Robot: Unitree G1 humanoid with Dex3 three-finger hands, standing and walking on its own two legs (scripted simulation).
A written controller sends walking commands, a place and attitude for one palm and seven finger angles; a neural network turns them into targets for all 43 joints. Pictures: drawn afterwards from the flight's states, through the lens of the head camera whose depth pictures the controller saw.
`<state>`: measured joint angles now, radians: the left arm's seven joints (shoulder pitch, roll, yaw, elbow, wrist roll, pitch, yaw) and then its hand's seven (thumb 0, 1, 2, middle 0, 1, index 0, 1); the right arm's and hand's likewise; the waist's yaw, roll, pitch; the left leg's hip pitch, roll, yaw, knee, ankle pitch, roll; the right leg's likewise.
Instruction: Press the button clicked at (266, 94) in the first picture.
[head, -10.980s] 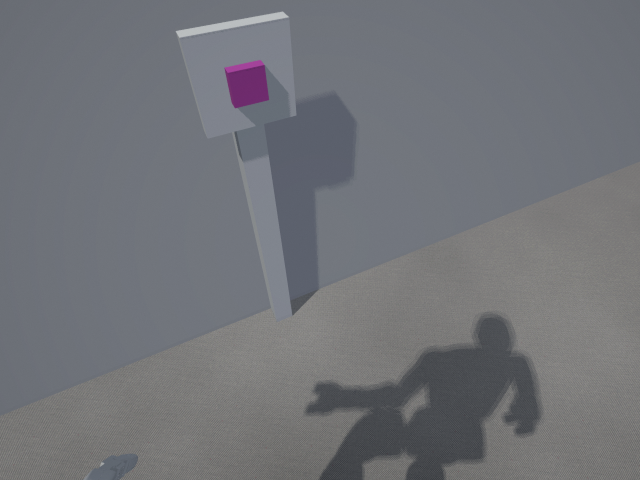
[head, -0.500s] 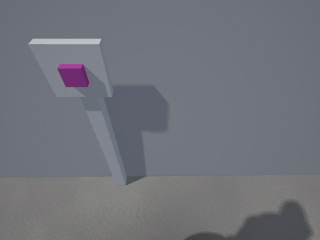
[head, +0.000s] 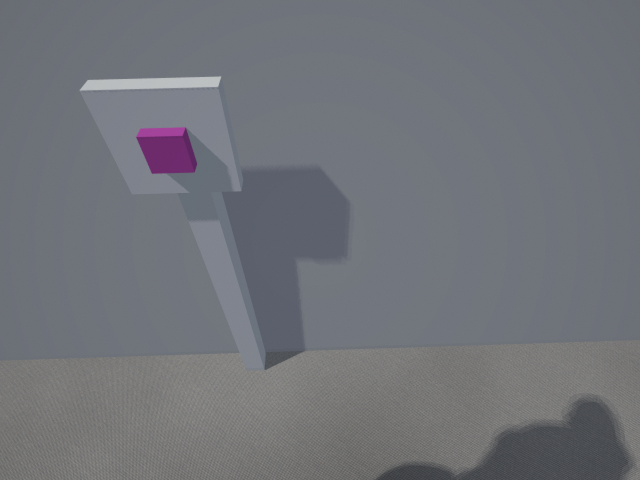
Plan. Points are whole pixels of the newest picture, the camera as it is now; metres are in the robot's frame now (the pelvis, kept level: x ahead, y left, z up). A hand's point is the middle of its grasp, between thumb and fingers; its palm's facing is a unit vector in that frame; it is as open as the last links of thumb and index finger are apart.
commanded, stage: shuffle to correct the standing spot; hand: left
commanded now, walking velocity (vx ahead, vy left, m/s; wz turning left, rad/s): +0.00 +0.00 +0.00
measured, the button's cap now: (168, 149) +0.53 +0.26 +0.13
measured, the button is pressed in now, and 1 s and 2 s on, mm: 0 0 0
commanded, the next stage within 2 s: come to a stop and stand still in 0.28 s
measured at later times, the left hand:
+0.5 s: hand out of the picture +0.03 +0.17 -0.20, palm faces +0.13 -0.98 -0.15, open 7.4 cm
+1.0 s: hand (229, 440) +0.21 +0.16 -0.16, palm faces +0.11 -0.95 -0.31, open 7.4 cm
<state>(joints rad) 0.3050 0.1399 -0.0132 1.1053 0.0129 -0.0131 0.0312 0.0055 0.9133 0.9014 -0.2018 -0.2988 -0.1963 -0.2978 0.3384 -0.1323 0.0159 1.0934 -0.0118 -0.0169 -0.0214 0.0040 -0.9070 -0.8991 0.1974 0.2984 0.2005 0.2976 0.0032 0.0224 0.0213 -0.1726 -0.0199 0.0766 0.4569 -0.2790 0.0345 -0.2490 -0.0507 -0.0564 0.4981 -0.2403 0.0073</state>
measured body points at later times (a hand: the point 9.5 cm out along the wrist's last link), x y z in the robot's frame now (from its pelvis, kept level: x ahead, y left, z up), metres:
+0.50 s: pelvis +0.08 +0.01 -0.01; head +0.11 +0.04 +0.43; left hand +0.02 +0.22 -0.18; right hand +0.11 -0.22 -0.16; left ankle +0.03 +0.09 -0.74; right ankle +0.02 -0.12 -0.71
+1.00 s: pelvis +0.13 -0.05 -0.01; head +0.19 -0.08 +0.44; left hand +0.20 +0.21 -0.13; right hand +0.20 -0.28 -0.18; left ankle +0.04 +0.09 -0.65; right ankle +0.17 -0.11 -0.74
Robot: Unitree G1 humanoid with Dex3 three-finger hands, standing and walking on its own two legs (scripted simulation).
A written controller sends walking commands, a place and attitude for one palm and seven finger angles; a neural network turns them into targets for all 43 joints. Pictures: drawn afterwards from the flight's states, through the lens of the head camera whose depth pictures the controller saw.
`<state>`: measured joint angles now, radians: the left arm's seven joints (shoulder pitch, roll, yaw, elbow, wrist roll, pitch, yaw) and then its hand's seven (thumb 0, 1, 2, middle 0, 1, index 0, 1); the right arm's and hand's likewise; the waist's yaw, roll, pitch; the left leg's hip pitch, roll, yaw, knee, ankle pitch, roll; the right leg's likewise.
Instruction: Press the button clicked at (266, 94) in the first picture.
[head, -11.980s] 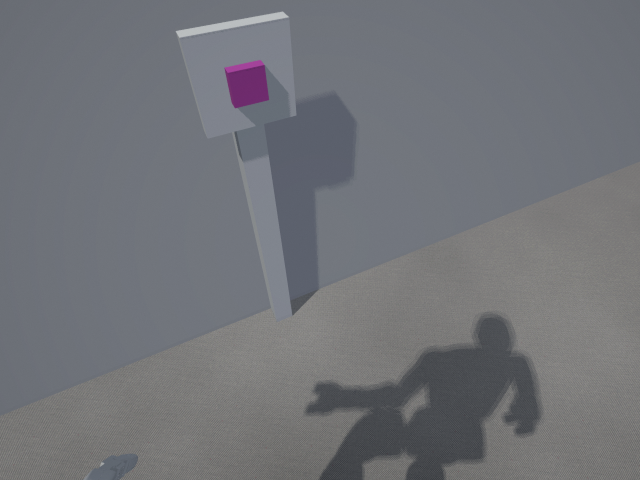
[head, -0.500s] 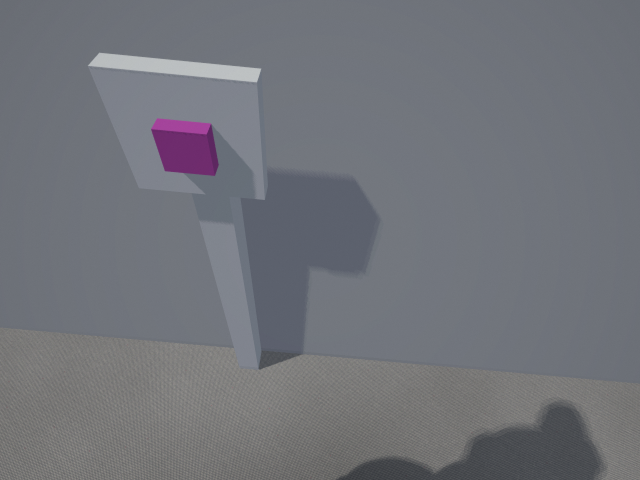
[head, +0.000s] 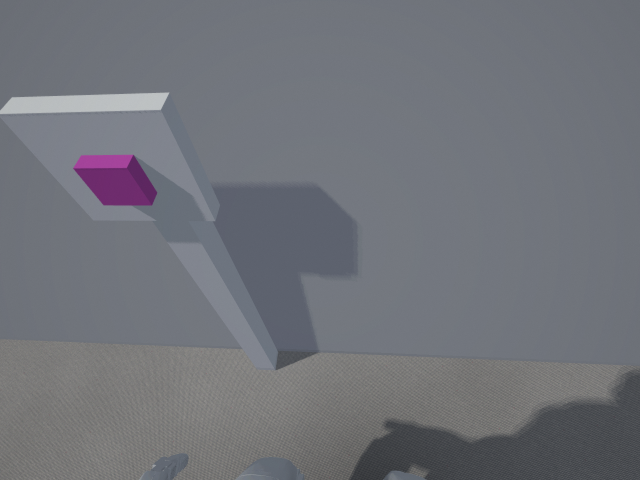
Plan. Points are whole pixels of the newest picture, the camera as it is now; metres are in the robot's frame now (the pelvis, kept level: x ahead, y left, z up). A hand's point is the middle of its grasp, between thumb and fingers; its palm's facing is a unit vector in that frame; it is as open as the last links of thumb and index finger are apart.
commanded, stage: come to a stop and stand still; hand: left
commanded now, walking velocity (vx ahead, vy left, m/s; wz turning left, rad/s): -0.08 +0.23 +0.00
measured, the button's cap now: (118, 179) +0.43 +0.27 +0.14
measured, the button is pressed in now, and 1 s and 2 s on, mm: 0 0 0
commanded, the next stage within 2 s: look again from close up in 0.64 s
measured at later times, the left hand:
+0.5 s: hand out of the picture -0.06 +0.22 -0.17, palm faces +0.10 -0.97 -0.24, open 7.4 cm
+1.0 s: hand out of the picture +0.01 +0.17 -0.17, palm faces +0.02 -0.97 -0.25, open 7.2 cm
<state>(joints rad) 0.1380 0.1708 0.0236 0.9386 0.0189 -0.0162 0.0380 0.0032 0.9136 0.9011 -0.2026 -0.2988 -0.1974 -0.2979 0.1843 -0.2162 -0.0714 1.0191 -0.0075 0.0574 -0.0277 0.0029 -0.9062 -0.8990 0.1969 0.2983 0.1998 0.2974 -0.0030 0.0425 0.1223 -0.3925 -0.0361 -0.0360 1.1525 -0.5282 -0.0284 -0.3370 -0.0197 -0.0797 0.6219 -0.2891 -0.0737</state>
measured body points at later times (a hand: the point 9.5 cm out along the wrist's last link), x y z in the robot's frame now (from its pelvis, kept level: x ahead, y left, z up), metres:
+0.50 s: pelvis -0.05 +0.02 +0.01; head -0.05 +0.03 +0.46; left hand -0.07 +0.27 -0.15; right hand -0.02 -0.21 -0.15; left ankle -0.10 +0.13 -0.73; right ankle +0.02 -0.07 -0.71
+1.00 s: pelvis -0.03 -0.01 +0.00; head -0.03 -0.04 +0.45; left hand +0.01 +0.22 -0.15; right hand -0.06 -0.21 -0.17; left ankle -0.08 +0.12 -0.73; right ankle -0.03 -0.10 -0.73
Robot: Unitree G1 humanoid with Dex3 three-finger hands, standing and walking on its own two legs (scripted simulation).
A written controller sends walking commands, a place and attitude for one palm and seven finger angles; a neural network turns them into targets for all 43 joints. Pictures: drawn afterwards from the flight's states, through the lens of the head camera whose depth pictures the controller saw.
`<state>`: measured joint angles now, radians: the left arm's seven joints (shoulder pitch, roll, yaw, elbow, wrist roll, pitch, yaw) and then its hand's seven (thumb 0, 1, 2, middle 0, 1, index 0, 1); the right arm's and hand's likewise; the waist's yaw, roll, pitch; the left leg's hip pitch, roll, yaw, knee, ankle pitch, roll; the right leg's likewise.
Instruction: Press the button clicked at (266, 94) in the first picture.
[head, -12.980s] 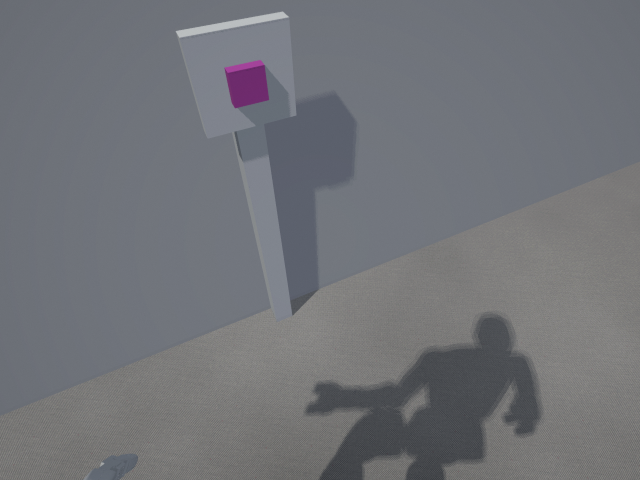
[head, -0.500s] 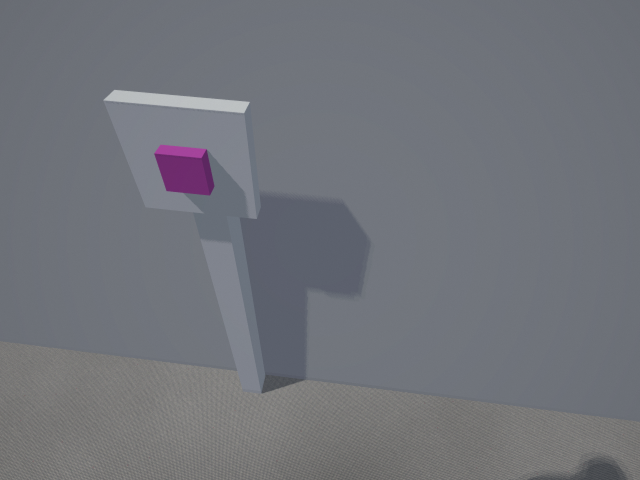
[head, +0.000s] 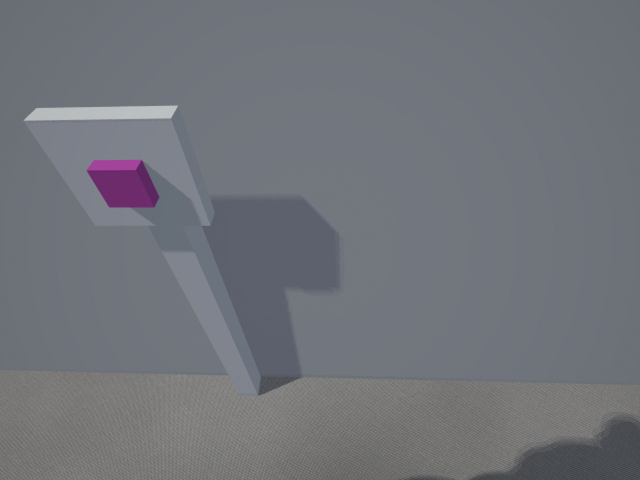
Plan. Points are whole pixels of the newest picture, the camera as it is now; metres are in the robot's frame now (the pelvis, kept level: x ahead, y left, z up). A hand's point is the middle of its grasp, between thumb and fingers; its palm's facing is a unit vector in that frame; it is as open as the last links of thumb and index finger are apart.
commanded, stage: look again from close up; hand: left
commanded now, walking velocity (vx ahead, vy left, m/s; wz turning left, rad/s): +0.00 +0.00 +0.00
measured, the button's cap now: (125, 182) +0.46 +0.28 +0.14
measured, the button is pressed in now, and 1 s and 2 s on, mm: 0 0 0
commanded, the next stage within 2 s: shuffle to correct the standing spot in 0.26 s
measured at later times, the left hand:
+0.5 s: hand out of the picture +0.01 +0.17 -0.16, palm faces +0.05 -0.97 -0.24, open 7.3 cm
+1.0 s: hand out of the picture -0.01 +0.24 -0.16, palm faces +0.06 -0.96 -0.29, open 7.4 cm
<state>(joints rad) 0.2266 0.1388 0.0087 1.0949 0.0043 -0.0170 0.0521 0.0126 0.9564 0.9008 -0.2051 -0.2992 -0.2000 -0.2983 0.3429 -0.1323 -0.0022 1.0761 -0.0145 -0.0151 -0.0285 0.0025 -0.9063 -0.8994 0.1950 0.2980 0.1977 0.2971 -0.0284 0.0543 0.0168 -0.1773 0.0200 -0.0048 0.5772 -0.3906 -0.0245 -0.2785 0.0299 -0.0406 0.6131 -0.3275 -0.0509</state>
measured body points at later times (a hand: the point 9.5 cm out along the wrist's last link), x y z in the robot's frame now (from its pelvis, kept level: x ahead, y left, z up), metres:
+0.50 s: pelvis +0.00 -0.01 +0.01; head +0.02 -0.04 +0.46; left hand +0.01 +0.22 -0.14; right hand -0.02 -0.23 -0.16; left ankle -0.05 +0.14 -0.73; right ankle +0.00 -0.09 -0.73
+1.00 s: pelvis -0.04 +0.05 +0.00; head -0.02 +0.02 +0.45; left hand -0.01 +0.29 -0.14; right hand -0.02 -0.18 -0.17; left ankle -0.05 +0.14 -0.73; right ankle -0.05 -0.06 -0.73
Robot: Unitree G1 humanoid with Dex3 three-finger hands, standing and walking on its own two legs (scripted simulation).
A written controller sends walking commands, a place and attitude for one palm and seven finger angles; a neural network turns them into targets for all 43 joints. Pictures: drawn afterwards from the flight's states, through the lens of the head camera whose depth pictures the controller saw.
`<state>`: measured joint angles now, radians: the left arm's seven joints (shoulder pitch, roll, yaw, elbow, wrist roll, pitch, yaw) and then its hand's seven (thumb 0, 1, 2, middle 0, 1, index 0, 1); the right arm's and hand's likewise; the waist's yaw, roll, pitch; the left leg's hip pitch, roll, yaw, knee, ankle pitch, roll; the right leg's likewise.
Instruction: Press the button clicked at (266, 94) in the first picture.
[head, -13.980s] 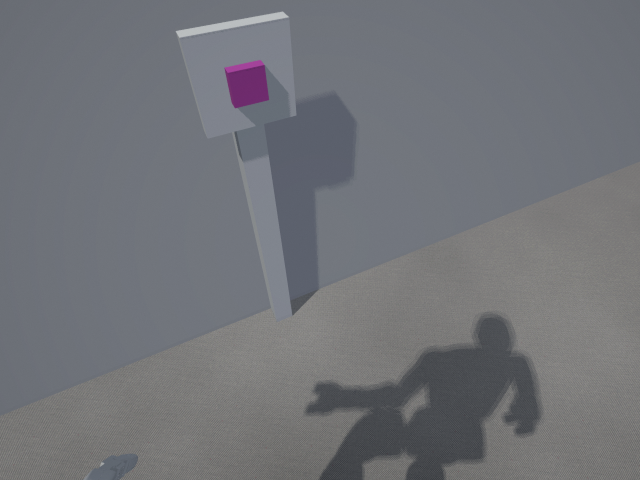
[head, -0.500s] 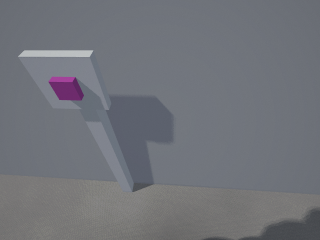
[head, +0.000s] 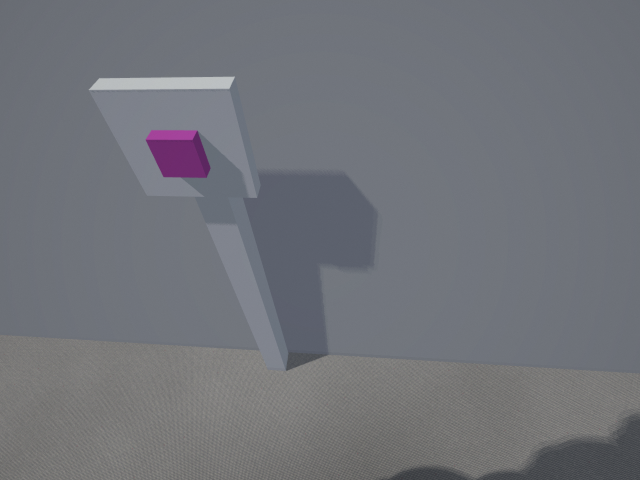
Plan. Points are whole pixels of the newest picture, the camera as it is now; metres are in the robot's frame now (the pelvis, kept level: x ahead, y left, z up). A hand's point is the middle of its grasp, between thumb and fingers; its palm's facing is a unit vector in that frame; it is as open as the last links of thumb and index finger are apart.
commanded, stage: come to a stop and stand still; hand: left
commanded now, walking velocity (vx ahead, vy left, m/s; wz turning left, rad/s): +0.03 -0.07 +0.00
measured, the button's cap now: (180, 153) +0.50 +0.23 +0.14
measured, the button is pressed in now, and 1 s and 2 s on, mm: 0 0 0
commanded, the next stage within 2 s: look again from close up in 0.76 s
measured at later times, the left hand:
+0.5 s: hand out of the picture +0.04 +0.18 -0.17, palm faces -0.01 -0.98 -0.22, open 7.3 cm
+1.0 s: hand out of the picture +0.06 +0.17 -0.16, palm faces -0.01 -0.98 -0.22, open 7.3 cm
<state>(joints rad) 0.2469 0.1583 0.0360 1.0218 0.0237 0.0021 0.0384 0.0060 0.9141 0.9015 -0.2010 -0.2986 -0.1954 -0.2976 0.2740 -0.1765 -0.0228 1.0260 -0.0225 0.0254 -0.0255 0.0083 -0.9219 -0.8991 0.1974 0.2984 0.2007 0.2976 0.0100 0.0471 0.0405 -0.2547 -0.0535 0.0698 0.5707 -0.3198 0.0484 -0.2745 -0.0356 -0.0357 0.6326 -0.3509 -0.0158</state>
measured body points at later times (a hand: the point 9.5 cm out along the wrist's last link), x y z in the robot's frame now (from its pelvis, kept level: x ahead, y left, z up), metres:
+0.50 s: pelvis +0.03 +0.01 +0.00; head +0.05 +0.00 +0.45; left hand +0.05 +0.24 -0.15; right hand +0.04 -0.21 -0.16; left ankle -0.01 +0.09 -0.73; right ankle -0.01 -0.11 -0.73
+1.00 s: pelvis +0.04 -0.01 +0.01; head +0.06 -0.02 +0.46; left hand +0.06 +0.22 -0.15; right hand +0.03 -0.23 -0.16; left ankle -0.01 +0.09 -0.73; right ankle -0.01 -0.11 -0.73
